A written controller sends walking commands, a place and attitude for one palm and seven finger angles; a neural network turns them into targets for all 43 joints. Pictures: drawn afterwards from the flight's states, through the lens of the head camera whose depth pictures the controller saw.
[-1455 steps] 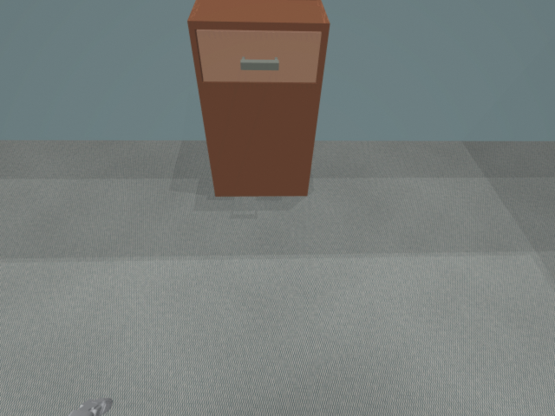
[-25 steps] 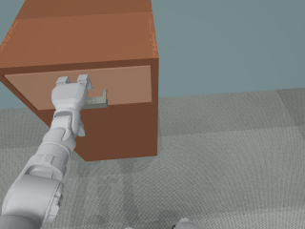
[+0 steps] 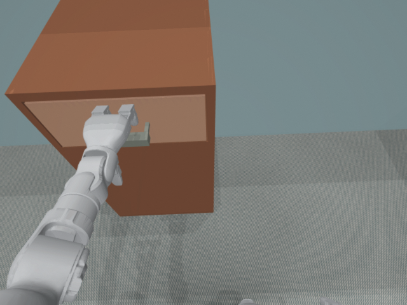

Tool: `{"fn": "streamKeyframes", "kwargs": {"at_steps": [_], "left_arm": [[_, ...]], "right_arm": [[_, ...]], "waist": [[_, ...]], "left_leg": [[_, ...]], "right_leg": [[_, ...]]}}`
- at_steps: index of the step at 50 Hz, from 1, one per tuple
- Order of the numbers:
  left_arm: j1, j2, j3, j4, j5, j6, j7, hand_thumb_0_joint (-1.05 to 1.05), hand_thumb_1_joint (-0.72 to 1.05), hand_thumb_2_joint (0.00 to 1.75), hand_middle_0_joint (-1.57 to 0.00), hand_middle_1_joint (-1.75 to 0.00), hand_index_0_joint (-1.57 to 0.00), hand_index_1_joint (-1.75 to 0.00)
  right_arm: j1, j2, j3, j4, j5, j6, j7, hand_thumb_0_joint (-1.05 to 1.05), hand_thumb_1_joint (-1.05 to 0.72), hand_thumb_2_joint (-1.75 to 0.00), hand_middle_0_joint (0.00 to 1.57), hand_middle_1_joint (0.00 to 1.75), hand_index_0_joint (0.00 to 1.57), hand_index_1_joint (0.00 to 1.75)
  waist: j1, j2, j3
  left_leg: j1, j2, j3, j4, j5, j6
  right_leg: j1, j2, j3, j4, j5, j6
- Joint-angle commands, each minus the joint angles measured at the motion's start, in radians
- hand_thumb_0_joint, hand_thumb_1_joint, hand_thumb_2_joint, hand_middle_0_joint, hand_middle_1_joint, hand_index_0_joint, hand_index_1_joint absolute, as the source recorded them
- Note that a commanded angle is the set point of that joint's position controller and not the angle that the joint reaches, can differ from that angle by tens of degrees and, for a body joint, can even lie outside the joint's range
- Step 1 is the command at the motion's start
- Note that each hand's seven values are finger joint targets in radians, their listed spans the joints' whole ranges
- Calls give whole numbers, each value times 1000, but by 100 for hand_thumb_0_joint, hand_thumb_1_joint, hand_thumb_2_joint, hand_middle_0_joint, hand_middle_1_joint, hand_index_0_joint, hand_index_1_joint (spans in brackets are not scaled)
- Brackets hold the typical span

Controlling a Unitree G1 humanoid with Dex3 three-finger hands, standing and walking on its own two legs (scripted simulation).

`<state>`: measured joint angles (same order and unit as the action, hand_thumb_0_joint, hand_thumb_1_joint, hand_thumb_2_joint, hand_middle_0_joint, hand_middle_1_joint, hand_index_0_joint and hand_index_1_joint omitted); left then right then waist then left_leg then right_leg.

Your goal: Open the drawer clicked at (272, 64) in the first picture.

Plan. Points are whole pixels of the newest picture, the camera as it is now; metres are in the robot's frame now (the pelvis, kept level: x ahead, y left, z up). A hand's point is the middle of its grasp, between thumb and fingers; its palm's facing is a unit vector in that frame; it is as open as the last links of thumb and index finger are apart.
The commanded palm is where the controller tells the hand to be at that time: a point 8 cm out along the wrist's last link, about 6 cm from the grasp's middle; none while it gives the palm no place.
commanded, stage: re-aim the fingers above the handle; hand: left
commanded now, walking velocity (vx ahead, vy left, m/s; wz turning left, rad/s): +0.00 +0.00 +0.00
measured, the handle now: (124, 133) +0.52 +0.22 -0.04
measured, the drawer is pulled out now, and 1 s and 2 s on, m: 0.00 0.00 0.00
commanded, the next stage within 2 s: lower the fingers behind the handle in 1.96 s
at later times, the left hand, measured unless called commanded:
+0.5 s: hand (116, 141) +0.45 +0.20 +0.03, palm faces +0.01 +0.00 -1.00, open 13.8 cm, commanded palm +0.42 +0.22 +0.08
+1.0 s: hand (112, 137) +0.46 +0.22 +0.03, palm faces +0.03 +0.03 -1.00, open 13.8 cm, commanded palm +0.43 +0.21 +0.08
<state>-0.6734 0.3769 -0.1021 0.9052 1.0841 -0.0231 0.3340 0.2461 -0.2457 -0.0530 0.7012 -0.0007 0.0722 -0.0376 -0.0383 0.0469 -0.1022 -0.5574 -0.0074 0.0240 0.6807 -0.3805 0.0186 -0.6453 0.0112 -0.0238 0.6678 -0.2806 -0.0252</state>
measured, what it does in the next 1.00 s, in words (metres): stands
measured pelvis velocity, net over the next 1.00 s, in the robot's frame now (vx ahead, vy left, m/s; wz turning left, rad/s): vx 0.00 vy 0.01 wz -0.01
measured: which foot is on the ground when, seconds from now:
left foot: down 0.00-1.00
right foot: down 0.00-1.00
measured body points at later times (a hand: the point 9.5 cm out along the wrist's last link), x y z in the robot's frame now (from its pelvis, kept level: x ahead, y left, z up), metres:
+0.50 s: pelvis -0.01 +0.00 +0.00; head +0.08 -0.02 +0.44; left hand +0.44 +0.20 +0.08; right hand +0.05 -0.28 -0.14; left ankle -0.04 +0.11 -0.72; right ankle +0.02 -0.10 -0.72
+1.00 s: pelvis +0.00 +0.01 +0.00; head +0.09 -0.01 +0.44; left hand +0.45 +0.21 +0.08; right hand +0.06 -0.26 -0.14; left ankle -0.04 +0.11 -0.72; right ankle +0.02 -0.10 -0.72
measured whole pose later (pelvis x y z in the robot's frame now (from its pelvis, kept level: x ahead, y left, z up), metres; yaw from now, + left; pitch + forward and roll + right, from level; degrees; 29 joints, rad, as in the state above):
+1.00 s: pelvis +0.00 +0.01 +0.00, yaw -1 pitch +17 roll +0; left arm -0.73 0.40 -0.08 0.96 1.11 0.01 0.41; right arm 0.27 -0.25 -0.06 0.72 0.00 0.05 -0.02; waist -0.06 0.05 -0.11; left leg -0.62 -0.01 0.04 0.72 -0.39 0.03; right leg -0.71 0.01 -0.01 0.70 -0.28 -0.02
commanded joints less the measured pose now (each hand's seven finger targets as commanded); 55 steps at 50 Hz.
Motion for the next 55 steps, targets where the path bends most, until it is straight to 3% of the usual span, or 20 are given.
{"fn": "streamKeyframes", "kwargs": {"at_steps": [1,3,5,11,12,15,17,21,24,29,32,35,39,40,43,44,48,51,53,55], "left_arm": [[-415,291,131,-168,13,-6,71,0,-50,30,-30,-120,-30,-120],[-402,282,125,-137,20,12,85,0,-50,30,-30,-120,-30,-120],[-400,298,140,-137,17,28,85,0,-50,30,-30,-120,-30,-120],[-389,222,69,-119,-18,27,31,0,-50,30,-30,-120,-30,-120],[-401,251,89,-136,-19,15,25,0,-50,30,-30,-120,-30,-120],[-429,239,76,-181,-14,-25,19,0,-50,30,-30,-120,-30,-120],[-444,292,115,-170,-3,-42,36,0,-50,30,-30,-120,-30,-120],[-484,348,162,-180,25,-46,92,0,-50,30,-30,-120,-30,-120],[-429,313,150,-136,24,-8,114,0,-50,30,-30,-120,-30,-120],[-440,285,97,-34,8,72,76,0,-50,30,-30,-120,-30,-120],[-440,256,82,-90,-8,44,30,0,-50,30,-30,-120,-30,-120],[-434,171,22,-176,-25,-13,-8,0,-50,30,-30,-120,-30,-120],[-441,254,92,-167,1,-54,26,0,-50,30,-30,-120,-30,-120],[-469,310,138,-189,6,-60,45,0,-50,30,-30,-120,-30,-120],[-469,365,183,-152,30,-31,103,0,-50,30,-30,-120,-30,-120],[-487,362,178,-164,38,-20,119,0,-50,30,-30,-120,-30,-120],[-465,166,54,-143,21,45,125,0,-50,30,-30,-120,-30,-120],[-438,130,24,-107,-19,83,71,0,-50,30,-30,-120,-30,-120],[-445,125,8,-107,-23,90,39,0,-50,30,-30,-120,-30,-120],[-458,141,15,-152,-20,69,21,0,-50,30,-30,-120,-30,-120]], "right_arm": [[74,-132,-39,-65,-4,-20,-13,0,-90,-90,20,30,20,30],[71,-137,-39,-58,-2,-25,-7,0,-90,-90,20,30,20,30],[68,-141,-42,-62,0,-25,-3,0,-90,-90,20,30,20,30],[88,-145,-51,-63,10,-33,-12,0,-90,-90,20,30,20,30],[90,-151,-51,-60,13,-33,-15,0,-90,-90,20,30,20,30],[91,-145,-53,-62,9,-39,-21,0,-90,-90,20,30,20,30],[98,-149,-49,-49,8,-43,-24,0,-90,-90,20,30,20,30],[95,-145,-45,-39,0,-48,-18,0,-90,-90,20,30,20,30],[92,-141,-44,-43,-1,-48,-3,0,-90,-90,20,30,20,30],[96,-156,-41,-47,13,-45,-3,0,-90,-90,20,30,20,30],[107,-154,-51,-58,12,-47,-12,0,-90,-90,20,30,20,30],[109,-145,-58,-72,8,-50,-19,0,-90,-90,20,30,20,30],[113,-147,-48,-56,5,-50,-21,0,-90,-90,20,30,20,30],[108,-151,-46,-51,2,-49,-20,0,-90,-90,20,30,20,30],[99,-146,-35,-42,-4,-44,-11,0,-90,-90,20,30,20,30],[96,-144,-35,-47,-5,-45,-8,0,-90,-90,20,30,20,30],[119,-132,-59,-47,-4,-49,17,0,-90,-90,20,30,20,30],[127,-143,-63,-49,2,-36,15,0,-90,-90,20,30,20,30],[114,-149,-59,-50,4,-28,6,0,-90,-90,20,30,20,30],[106,-149,-56,-59,5,-23,1,0,-90,-90,20,30,20,30]], "waist": [[-7,-19,-410],[-7,-25,-375],[2,-21,-412],[-33,-85,-411],[-32,-82,-397],[-37,-54,-398],[-38,-52,-364],[-20,12,-395],[-4,26,-423],[-33,-73,-386],[-32,-65,-445],[-47,-34,-451],[-36,-36,-357],[-27,-11,-366],[-11,9,-369],[-10,31,-389],[-29,51,-494],[-41,-52,-497],[-48,-80,-450],[-43,-56,-436]], "left_leg": [[88,-36,4,-37,386,9],[65,-33,9,-44,356,8],[70,-35,13,-44,371,10],[80,-32,18,-56,326,21],[79,-32,15,-58,311,21],[96,-35,11,-56,314,24],[76,-34,8,-53,292,24],[72,-35,5,-45,306,17],[77,-34,11,-40,341,8],[37,-32,18,-59,273,16],[97,-28,14,-51,331,21],[160,-26,2,-41,399,21],[110,-27,-9,-46,335,19],[101,-28,-9,-44,342,18],[63,-31,-5,-33,339,11],[69,-31,-4,-29,359,7],[185,-12,-9,-7,501,-7],[186,-8,-12,-17,514,2],[170,-11,-10,-31,482,10],[170,-13,-15,-43,470,10]], "right_leg": [[311,16,27,-23,361,-9],[291,17,26,-29,333,-9],[320,18,30,-29,350,-11],[340,17,36,-59,342,2],[331,17,38,-62,326,2],[319,17,40,-67,317,-2],[291,17,43,-62,292,-2],[269,16,38,-35,275,-10],[274,21,27,-19,298,-12],[285,21,29,-50,265,1],[311,22,30,-47,319,-1],[286,26,24,-52,349,-4],[232,24,22,-49,276,-9],[236,22,24,-42,277,-13],[226,22,21,-11,273,-15],[223,22,17,-3,283,-16],[207,36,-2,0,335,-15],[251,36,-1,-20,366,-5],[256,33,1,-35,365,-3],[262,30,4,-40,357,-8]]}}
